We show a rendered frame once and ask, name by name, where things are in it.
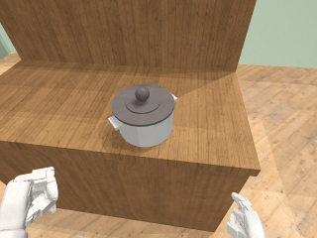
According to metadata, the right robot hand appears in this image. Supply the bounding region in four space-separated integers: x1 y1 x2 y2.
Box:
227 192 265 238

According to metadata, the lid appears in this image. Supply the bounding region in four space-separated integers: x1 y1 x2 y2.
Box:
111 83 175 127

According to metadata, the pot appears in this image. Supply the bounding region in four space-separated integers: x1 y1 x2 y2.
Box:
108 94 177 148

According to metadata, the table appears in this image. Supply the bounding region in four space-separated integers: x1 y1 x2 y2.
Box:
0 0 262 232

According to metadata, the left robot hand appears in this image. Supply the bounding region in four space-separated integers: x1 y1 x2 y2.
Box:
0 167 58 231

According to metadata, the knob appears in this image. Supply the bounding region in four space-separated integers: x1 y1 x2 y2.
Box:
135 86 150 101

